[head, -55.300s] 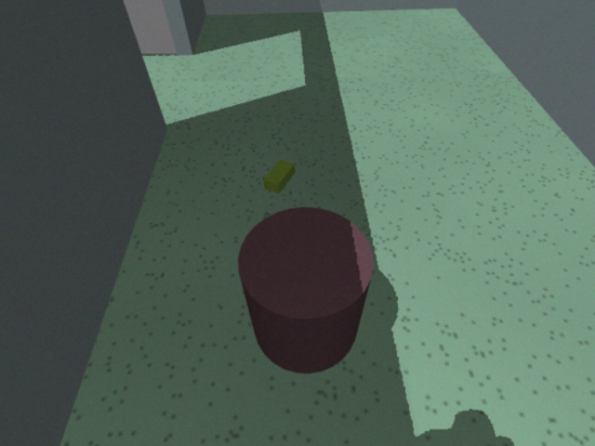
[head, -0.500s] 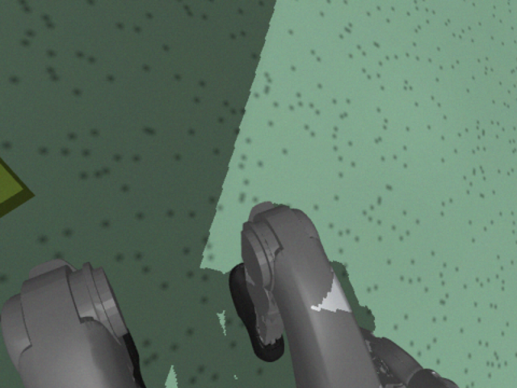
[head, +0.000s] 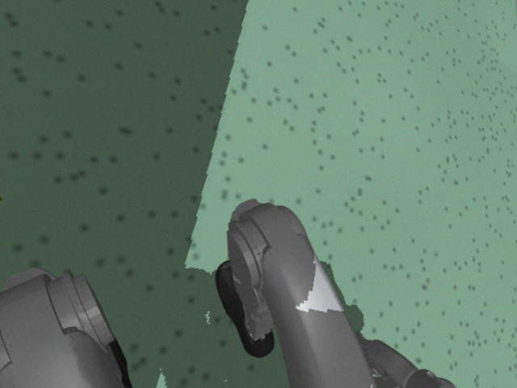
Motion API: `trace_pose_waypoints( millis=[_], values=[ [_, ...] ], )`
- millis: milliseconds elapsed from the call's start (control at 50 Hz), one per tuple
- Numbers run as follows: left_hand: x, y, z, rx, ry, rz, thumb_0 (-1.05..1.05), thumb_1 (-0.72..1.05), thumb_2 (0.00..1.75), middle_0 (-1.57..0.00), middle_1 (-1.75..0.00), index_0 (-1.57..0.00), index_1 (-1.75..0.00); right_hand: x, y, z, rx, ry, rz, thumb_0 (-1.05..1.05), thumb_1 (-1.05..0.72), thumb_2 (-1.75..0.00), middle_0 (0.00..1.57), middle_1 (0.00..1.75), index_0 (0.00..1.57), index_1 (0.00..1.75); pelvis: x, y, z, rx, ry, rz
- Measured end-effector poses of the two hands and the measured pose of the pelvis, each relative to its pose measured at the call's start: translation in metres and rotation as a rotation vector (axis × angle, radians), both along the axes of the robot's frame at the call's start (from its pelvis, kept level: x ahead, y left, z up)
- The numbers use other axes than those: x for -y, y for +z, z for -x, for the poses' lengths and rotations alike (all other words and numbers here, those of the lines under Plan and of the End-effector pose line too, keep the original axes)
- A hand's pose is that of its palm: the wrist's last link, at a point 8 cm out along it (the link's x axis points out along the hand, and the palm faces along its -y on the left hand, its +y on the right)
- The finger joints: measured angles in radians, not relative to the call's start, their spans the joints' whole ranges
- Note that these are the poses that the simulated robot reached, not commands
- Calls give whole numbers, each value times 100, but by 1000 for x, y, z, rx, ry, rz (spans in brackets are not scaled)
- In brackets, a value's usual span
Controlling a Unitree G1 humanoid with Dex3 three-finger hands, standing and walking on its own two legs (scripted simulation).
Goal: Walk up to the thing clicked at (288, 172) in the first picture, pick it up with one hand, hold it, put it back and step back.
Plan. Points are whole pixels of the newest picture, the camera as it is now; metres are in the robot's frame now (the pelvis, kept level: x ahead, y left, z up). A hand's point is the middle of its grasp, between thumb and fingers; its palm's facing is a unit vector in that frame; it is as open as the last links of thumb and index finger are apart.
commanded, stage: open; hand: left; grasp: from above
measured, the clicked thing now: out of the picture +0.41 +0.35 -0.27
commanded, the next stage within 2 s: withdraw in 1.02 s
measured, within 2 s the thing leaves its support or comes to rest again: neither
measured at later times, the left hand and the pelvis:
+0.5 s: hand out of the picture +0.41 +0.35 -0.24, palm faces -0.33 -0.28 -0.90, open 13.1 cm; pelvis +0.00 +0.00 +0.00, yaw -1 degrees
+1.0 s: hand out of the picture +0.40 +0.36 -0.24, palm faces -0.34 -0.29 -0.89, open 13.8 cm; pelvis +0.00 +0.00 +0.01, yaw -1 degrees
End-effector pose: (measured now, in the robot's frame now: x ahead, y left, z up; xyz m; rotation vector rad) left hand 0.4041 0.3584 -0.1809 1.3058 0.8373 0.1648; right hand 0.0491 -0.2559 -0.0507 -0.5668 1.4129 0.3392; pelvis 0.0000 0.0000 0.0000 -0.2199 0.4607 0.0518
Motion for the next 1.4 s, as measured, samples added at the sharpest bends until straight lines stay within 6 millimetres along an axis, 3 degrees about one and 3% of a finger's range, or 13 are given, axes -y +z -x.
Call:
trace_pose_waypoints(
  millis=[240, 640, 860, 1200, 1320, 1400],
  values=[
    [1, -3, 1, 2, -4, 0, 0, -15, 66, -50, -67, -52, -68, 0, 7, 12, -12, 9, 3, 0, -89, -89, 20, 30, 20, 30, 0, 0, 4, 22, -4, 5],
    [-1, -2, -2, 7, 4, -12, 0, -49, 100, -17, -96, -14, -98, -7, 11, -4, 26, 43, -25, 0, -89, -89, 20, 30, 20, 30, -1, 4, 3, 15, -3, 16],
    [-8, -2, 0, -8, 3, -11, 0, -54, 109, -12, -102, -10, -105, -3, 15, 2, 10, 36, -9, 0, -89, -89, 20, 30, 20, 30, -2, 5, 4, 13, -2, 15],
    [0, -3, -3, 9, -2, -8, 0, -51, 109, -11, -104, -9, -106, -1, 21, 5, -2, 25, 11, 0, -89, -89, 20, 30, 20, 30, -1, 10, 4, 7, -5, 19],
    [-5, 9, -10, 39, -36, -9, 0, -52, 102, -10, -101, -9, -102, -1, 17, -1, 6, 17, 0, 0, -89, -89, 20, 30, 20, 30, 0, 11, 3, -5, -1, 16],
    [-10, 34, -15, 91, -112, -24, 0, -53, 99, -9, -100, -9, -100, -1, 10, -14, 25, -15, -12, 0, -90, -89, 20, 30, 20, 30, 0, 15, 0, -35, 5, 13]
  ],
)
